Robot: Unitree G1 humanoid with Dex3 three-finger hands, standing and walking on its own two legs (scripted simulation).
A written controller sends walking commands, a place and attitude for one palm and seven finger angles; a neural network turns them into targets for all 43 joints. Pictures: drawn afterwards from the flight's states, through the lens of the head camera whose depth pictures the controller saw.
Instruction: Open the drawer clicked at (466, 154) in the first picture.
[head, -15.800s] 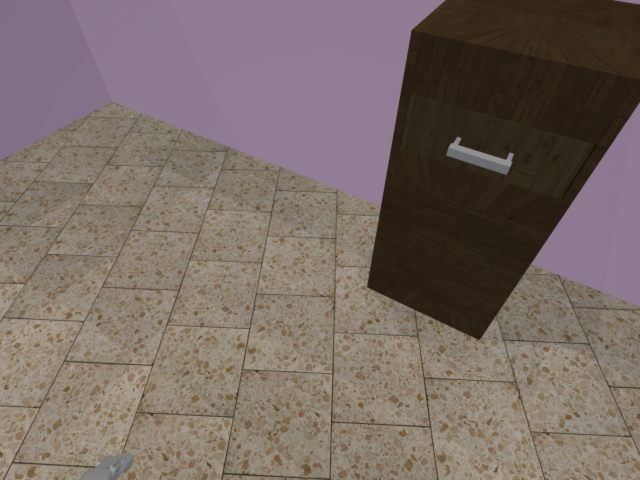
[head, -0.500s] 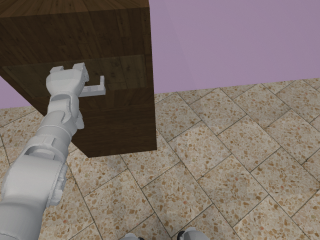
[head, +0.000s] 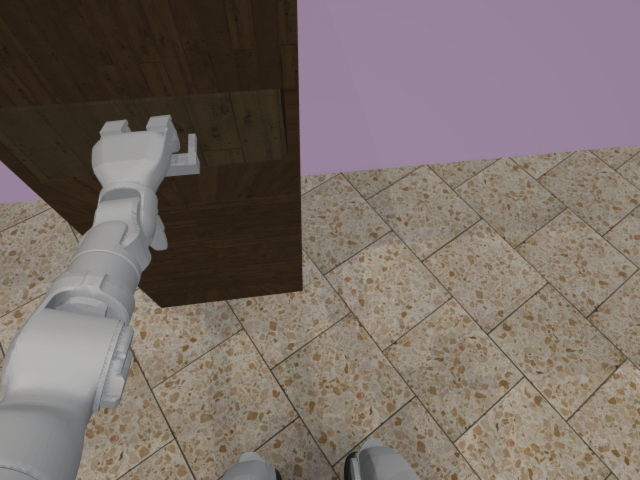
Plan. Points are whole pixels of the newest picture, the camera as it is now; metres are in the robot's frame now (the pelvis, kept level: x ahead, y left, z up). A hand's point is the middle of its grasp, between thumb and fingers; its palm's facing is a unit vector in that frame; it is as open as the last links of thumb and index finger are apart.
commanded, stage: lower the fingers behind the handle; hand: left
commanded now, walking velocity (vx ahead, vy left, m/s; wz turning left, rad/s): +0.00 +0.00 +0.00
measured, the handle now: (149, 155) +0.56 +0.20 +0.00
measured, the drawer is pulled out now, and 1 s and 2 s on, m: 0.00 0.00 0.01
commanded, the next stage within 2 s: close the thumb around the handle in 0.76 s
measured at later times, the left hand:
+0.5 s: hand (157, 192) +0.51 +0.20 -0.02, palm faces -0.04 -0.01 -1.00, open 13.8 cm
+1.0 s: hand (161, 192) +0.51 +0.19 -0.02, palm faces -0.05 -0.03 -1.00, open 13.4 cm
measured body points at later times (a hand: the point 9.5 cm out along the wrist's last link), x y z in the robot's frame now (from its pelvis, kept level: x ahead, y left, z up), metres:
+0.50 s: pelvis -0.01 +0.01 -0.02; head +0.14 +0.01 +0.40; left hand +0.51 +0.19 +0.03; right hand -0.03 -0.26 -0.15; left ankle -0.02 +0.10 -0.69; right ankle +0.00 -0.12 -0.69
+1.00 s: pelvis +0.00 +0.00 -0.02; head +0.14 +0.00 +0.41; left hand +0.51 +0.19 +0.03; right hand -0.03 -0.27 -0.15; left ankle -0.02 +0.10 -0.69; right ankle +0.00 -0.12 -0.69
